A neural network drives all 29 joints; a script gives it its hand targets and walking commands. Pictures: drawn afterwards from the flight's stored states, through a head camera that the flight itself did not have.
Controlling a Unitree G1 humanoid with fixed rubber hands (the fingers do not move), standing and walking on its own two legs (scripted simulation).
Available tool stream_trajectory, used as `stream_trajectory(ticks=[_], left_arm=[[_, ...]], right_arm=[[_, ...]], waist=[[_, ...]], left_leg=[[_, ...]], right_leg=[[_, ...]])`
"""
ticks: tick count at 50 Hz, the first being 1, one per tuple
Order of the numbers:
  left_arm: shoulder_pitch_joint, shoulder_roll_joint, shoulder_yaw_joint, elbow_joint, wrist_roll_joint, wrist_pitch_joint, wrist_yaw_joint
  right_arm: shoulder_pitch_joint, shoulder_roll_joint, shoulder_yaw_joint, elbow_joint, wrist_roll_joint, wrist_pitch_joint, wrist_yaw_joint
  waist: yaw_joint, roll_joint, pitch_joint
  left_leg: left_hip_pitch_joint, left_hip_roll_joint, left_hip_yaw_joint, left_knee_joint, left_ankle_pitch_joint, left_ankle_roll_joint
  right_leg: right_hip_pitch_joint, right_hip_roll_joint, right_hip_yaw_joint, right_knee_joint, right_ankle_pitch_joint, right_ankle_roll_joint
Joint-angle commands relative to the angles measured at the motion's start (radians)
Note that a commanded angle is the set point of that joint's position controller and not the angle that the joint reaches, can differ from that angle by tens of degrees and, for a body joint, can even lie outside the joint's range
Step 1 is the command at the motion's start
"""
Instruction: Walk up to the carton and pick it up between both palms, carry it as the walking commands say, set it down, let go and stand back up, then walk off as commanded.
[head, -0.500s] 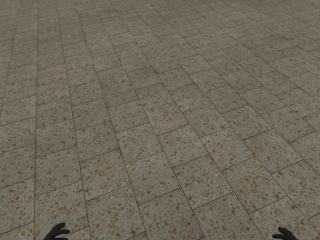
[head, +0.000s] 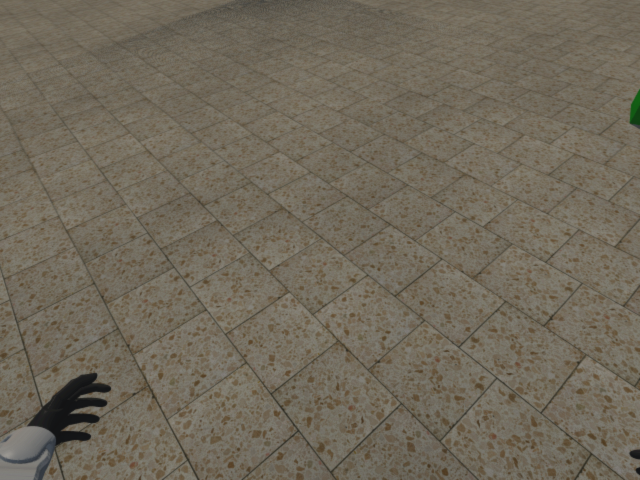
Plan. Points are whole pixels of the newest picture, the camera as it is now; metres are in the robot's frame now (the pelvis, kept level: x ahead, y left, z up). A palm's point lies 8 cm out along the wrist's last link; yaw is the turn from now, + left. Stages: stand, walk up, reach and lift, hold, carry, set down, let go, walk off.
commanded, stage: walk up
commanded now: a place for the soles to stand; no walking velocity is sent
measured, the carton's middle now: out of the picture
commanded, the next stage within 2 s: none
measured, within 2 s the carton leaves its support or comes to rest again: neither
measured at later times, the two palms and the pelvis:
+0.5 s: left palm (223, 276) +0.50 +0.21 -0.08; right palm out of the picture +0.29 -0.47 -0.05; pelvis +0.28 -0.09 -0.01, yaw -18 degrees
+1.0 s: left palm (376, 150) +0.90 -0.13 -0.07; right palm out of the picture +0.41 -0.60 -0.08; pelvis +0.56 -0.28 -0.01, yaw -31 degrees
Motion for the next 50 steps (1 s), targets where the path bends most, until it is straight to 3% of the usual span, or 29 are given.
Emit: stream_trajectory(ticks=[1, 2, 3, 4, 5, 6, 7, 8, 10, 13, 16, 19, 20, 21, 22, 23, 24, 25, 27, 29, 36, 41, 43, 44, 45, 46, 47, 48, 50], left_arm=[[-0.054, 0.094, 0.02, -0.067, -0.006, -0.029, 0.013], [0.045, 0.115, 0.032, -0.042, -0.005, -0.04, 0.025], [0.273, 0.197, 0.069, 0.009, 0.001, -0.057, 0.049], [0.285, 0.368, 0.115, 0.005, -0.005, -0.06, 0.079], [0.194, 0.379, 0.123, -0.037, -0.029, -0.048, 0.093], [0.155, 0.314, 0.106, -0.054, -0.037, -0.048, 0.096], [0.101, 0.259, 0.093, -0.068, -0.04, -0.056, 0.101], [0.044, 0.22, 0.082, -0.082, -0.037, -0.063, 0.102], [-0.011, 0.177, 0.056, -0.104, -0.032, -0.074, 0.096], [0.022, 0.176, 0.044, -0.114, -0.022, -0.076, 0.092], [0.037, 0.173, 0.037, -0.127, -0.021, -0.079, 0.093], [-0.015, 0.166, 0.025, -0.139, -0.02, -0.08, 0.099], [-0.026, 0.152, 0.017, -0.143, -0.021, -0.08, 0.1], [0.014, 0.108, -0.004, -0.14, -0.027, -0.083, 0.098], [0.031, 0.012, -0.033, -0.155, -0.034, -0.088, 0.103], [0.12, 0.083, -0.02, -0.153, -0.035, -0.09, 0.11], [0.123, 0.183, 0.001, -0.112, -0.029, -0.083, 0.11], [0.099, 0.2, 0.007, -0.102, -0.033, -0.086, 0.099], [0.063, 0.174, 0.014, -0.089, -0.024, -0.078, 0.081], [0.008, 0.128, 0.009, -0.093, -0.027, -0.06, 0.059], [-0.216, 0.031, -0.032, -0.078, -0.03, -0.055, 0.028], [-0.31, 0.016, -0.04, -0.076, -0.033, -0.051, 0.038], [-0.199, 0.044, -0.022, -0.042, -0.033, -0.048, 0.056], [-0.049, 0.079, -0.001, -0.004, -0.029, -0.048, 0.072], [0.131, 0.166, 0.041, 0.024, -0.02, -0.051, 0.094], [0.203, 0.283, 0.079, 0.006, -0.034, -0.05, 0.114], [0.197, 0.278, 0.073, -0.009, -0.059, -0.05, 0.131], [0.17, 0.224, 0.065, -0.029, -0.063, -0.056, 0.144], [0.099, 0.142, 0.048, -0.063, -0.055, -0.074, 0.158]], right_arm=[[-0.123, -0.225, -0.04, -0.071, 0.003, -0.001, 0.007], [-0.133, -0.211, -0.034, -0.077, 0.003, 0.005, 0.01], [-0.147, -0.171, -0.02, -0.1, 0.002, 0.011, 0.014], [-0.106, -0.082, 0.02, -0.149, 0.029, -0.007, 0.018], [-0.189, -0.116, 0.038, -0.154, 0.051, -0.016, 0.013], [-0.195, -0.152, 0.025, -0.15, 0.051, -0.023, 0.018], [-0.153, -0.165, 0.015, -0.124, 0.039, -0.026, 0.022], [-0.103, -0.169, 0.012, -0.098, 0.036, -0.025, 0.023], [-0.032, -0.166, 0.007, -0.061, 0.034, -0.015, 0.035], [-0.1, -0.129, 0.014, -0.095, 0.031, -0.01, 0.044], [-0.124, -0.107, 0.022, -0.112, 0.035, -0.017, 0.046], [-0.004, -0.112, 0.004, -0.091, 0.042, -0.025, 0.036], [0.117, -0.129, -0.011, -0.057, 0.04, -0.028, 0.024], [0.256, -0.171, -0.035, -0.027, 0.031, -0.036, 0.005], [0.383, -0.241, -0.06, -0.01, -0.005, -0.043, -0.012], [0.2, -0.31, -0.057, -0.083, 0.035, -0.053, -0.014], [0.039, -0.272, -0.045, -0.125, 0.063, -0.055, -0.009], [-0.019, -0.21, -0.023, -0.138, 0.058, -0.06, -0.008], [-0.009, -0.154, -0.008, -0.129, 0.045, -0.068, -0.012], [0.029, -0.161, -0.007, -0.112, 0.03, -0.072, -0.001], [0.08, -0.161, -0.007, -0.096, 0.028, -0.056, 0.009], [0.124, -0.183, -0.019, -0.094, 0.024, -0.028, 0.002], [0.131, -0.189, -0.028, -0.103, 0.021, -0.018, -0.009], [0.127, -0.178, -0.027, -0.112, 0.016, -0.013, -0.015], [0.134, -0.123, -0.006, -0.144, 0.024, -0.016, -0.015], [0.168, -0.066, 0.028, -0.182, 0.049, -0.034, -0.01], [0.082, -0.109, 0.03, -0.19, 0.065, -0.042, -0.015], [0.037, -0.138, 0.019, -0.202, 0.061, -0.047, -0.009], [0.066, -0.121, 0.009, -0.177, 0.039, -0.045, 0.001]], waist=[[0.044, 0.141, 0.127], [0.099, 0.068, 0.075], [0.211, -0.145, -0.004], [0.202, -0.484, 0.014], [0.191, -0.344, 0.038], [0.148, -0.191, 0.036], [0.104, -0.124, 0.036], [0.068, -0.135, 0.04], [0.033, -0.175, 0.042], [0.054, -0.193, 0.085], [0.05, -0.163, 0.111], [-0.035, -0.104, 0.117], [-0.096, -0.046, 0.079], [-0.157, 0.101, 0.015], [-0.186, 0.354, -0.059], [-0.072, 0.25, -0.054], [-0.012, 0.092, -0.039], [0.007, 0.041, -0.003], [0.011, 0.051, 0.079], [0.007, 0.075, 0.119], [-0.037, 0.076, 0.132], [-0.057, 0.102, 0.141], [0.001, 0.099, 0.064], [0.079, 0.055, -0.012], [0.179, -0.059, -0.113], [0.199, -0.325, -0.192], [0.19, -0.201, -0.153], [0.161, -0.082, -0.093], [0.095, -0.032, -0.02]], left_leg=[[-0.191, 0.186, -0.084, -0.048, -0.128, 0.213], [-0.265, 0.134, -0.018, 0.148, -0.015, 0.19], [-0.466, 0.036, 0.04, 0.587, 0.067, 0.148], [-0.905, -0.124, -0.053, 0.877, -0.255, 0.092], [-0.973, -0.052, -0.247, 0.893, -0.23, 0.087], [-0.926, -0.012, -0.271, 0.851, -0.128, 0.095], [-0.845, 0.003, -0.262, 0.791, -0.078, 0.088], [-0.759, 0.01, -0.254, 0.732, -0.051, 0.077], [-0.624, -0.024, -0.216, 0.641, -0.017, 0.057], [-0.606, -0.054, -0.189, 0.481, 0.033, 0.026], [-0.532, -0.067, -0.201, 0.36, 0.167, 0.026], [-0.242, -0.078, -0.199, 0.275, 0.236, 0.05], [-0.05, -0.083, -0.196, 0.238, 0.226, 0.073], [0.141, -0.07, -0.196, 0.162, 0.118, 0.09], [0.247, 0.179, -0.53, 0.02, -0.228, 0.106], [0.124, 0.376, -0.977, -0.221, -0.619, 0.217], [0.024, 0.379, -0.922, -0.204, -0.589, 0.263], [-0.051, 0.316, -0.759, -0.166, -0.472, 0.249], [-0.19, 0.247, -0.492, -0.179, -0.299, 0.192], [-0.221, 0.219, -0.347, -0.219, -0.197, 0.177], [-0.111, 0.124, -0.049, -0.245, 0.092, 0.179], [0.011, 0.144, 0.012, -0.149, 0.34, 0.174], [0.004, 0.151, 0.026, 0.069, 0.551, 0.175], [-0.094, 0.125, 0.037, 0.309, 0.579, 0.164], [-0.388, 0.081, 0.01, 0.62, 0.44, 0.138], [-0.802, -0.068, -0.072, 0.907, -0.113, 0.091], [-0.9, -0.071, -0.241, 0.989, -0.145, 0.1], [-0.89, -0.013, -0.29, 0.967, -0.057, 0.105], [-0.77, 0.031, -0.304, 0.796, -0.02, 0.095]], right_leg=[[0.087, 0.07, -0.09, -0.053, -0.06, -0.023], [0.259, 0.108, -0.099, -0.122, -0.098, -0.044], [0.537, 0.106, 0.024, -0.236, -0.261, -0.103], [0.672, -0.128, 0.618, -0.489, -0.577, -0.24], [0.633, -0.174, 0.669, -0.543, -0.614, -0.27], [0.61, -0.153, 0.573, -0.507, -0.511, -0.251], [0.543, -0.107, 0.476, -0.48, -0.4, -0.216], [0.456, -0.065, 0.392, -0.46, -0.335, -0.185], [0.291, -0.005, 0.296, -0.474, -0.315, -0.187], [0.229, 0.006, 0.285, -0.508, -0.35, -0.224], [0.198, 0.005, 0.289, -0.537, -0.3, -0.213], [0.071, 0.004, 0.267, -0.462, -0.239, -0.185], [0.006, 0.043, 0.224, -0.293, -0.108, -0.156], [-0.074, 0.124, 0.142, 0.003, -0.059, -0.128], [-0.22, 0.214, 0.093, 0.359, -0.224, -0.089], [-0.332, 0.234, 0.167, 0.556, -0.186, -0.053], [-0.306, 0.124, 0.186, 0.648, -0.091, -0.029], [-0.283, 0.071, 0.187, 0.598, -0.027, -0.012], [-0.224, 0.014, 0.181, 0.43, 0.014, 0.004], [-0.185, 0.006, 0.151, 0.264, 0.023, 0.014], [-0.12, 0.065, 0.008, -0.059, 0.234, -0.011], [-0.013, 0.128, -0.049, -0.187, 0.193, -0.056], [0.184, 0.186, -0.085, -0.196, 0.09, -0.085], [0.408, 0.211, -0.078, -0.202, 0.037, -0.115], [0.749, 0.122, 0.091, -0.195, -0.091, -0.182], [1.053, -0.101, 0.499, -0.245, -0.176, -0.29], [0.983, -0.158, 0.601, -0.33, -0.062, -0.342], [0.909, -0.137, 0.48, -0.322, 0.109, -0.323], [0.676, -0.078, 0.354, -0.332, 0.221, -0.268]])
